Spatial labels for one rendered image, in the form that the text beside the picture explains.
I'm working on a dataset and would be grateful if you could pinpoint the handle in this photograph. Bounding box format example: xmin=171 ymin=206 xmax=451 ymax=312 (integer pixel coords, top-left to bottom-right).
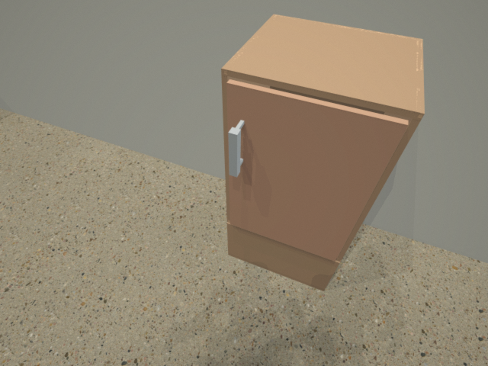
xmin=228 ymin=120 xmax=244 ymax=177

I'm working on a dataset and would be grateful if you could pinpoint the cupboard door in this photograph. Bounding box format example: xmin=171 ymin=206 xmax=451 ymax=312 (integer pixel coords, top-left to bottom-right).
xmin=226 ymin=79 xmax=409 ymax=261

